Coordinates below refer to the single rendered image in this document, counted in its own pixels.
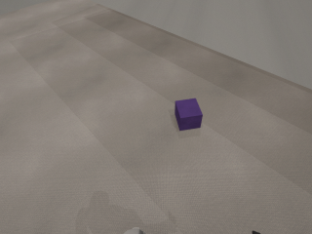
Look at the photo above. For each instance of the carton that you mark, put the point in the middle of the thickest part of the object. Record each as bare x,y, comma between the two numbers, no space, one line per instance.
188,114

